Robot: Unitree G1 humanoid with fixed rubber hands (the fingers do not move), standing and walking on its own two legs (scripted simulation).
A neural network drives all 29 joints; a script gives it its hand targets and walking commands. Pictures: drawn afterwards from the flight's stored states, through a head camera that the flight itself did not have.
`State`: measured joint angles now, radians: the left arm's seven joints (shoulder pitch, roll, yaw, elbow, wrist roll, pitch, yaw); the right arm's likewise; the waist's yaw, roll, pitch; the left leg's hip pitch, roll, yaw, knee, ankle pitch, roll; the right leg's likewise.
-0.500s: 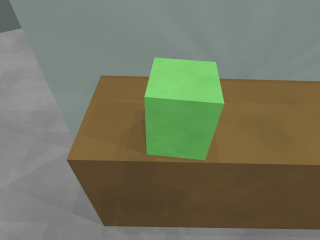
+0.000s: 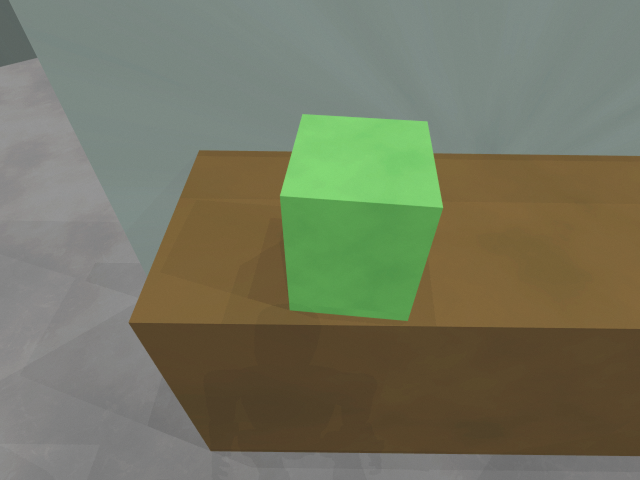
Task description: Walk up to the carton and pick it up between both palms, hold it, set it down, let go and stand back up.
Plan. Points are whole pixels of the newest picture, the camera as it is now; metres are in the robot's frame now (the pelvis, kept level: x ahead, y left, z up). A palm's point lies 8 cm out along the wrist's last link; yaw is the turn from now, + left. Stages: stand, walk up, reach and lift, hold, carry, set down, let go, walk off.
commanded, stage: stand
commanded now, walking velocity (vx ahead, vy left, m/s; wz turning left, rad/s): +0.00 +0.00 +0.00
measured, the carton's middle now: (355, 219) +0.51 -0.04 +0.05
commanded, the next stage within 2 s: none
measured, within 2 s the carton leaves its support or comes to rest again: neither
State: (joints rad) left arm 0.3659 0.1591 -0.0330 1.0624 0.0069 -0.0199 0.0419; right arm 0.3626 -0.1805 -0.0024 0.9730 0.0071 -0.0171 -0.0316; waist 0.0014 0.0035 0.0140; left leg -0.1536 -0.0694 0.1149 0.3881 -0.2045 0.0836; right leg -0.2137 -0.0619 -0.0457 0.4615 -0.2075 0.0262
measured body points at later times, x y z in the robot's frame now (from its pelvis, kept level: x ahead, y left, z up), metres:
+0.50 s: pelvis +0.01 -0.02 +0.00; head +0.01 -0.02 +0.45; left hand +0.00 +0.20 -0.16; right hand +0.00 -0.24 -0.16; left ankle +0.01 +0.06 -0.74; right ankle +0.03 -0.13 -0.74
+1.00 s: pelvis +0.02 -0.03 +0.00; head +0.02 -0.03 +0.45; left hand +0.01 +0.19 -0.16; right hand +0.01 -0.25 -0.16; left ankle +0.01 +0.06 -0.74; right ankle +0.03 -0.13 -0.74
